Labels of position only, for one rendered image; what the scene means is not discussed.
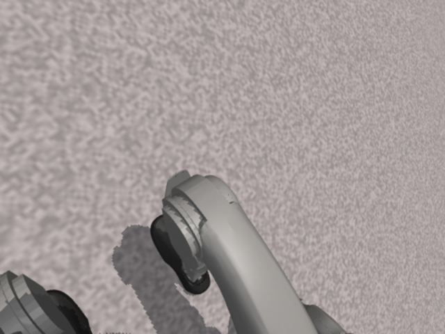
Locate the right robot hand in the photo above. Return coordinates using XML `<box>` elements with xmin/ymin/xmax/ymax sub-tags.
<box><xmin>300</xmin><ymin>299</ymin><xmax>347</xmax><ymax>334</ymax></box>

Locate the left robot foot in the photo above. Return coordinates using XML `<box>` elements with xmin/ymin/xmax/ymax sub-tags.
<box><xmin>47</xmin><ymin>289</ymin><xmax>92</xmax><ymax>334</ymax></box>

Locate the right robot foot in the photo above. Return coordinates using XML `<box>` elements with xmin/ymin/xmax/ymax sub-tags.
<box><xmin>150</xmin><ymin>215</ymin><xmax>210</xmax><ymax>294</ymax></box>

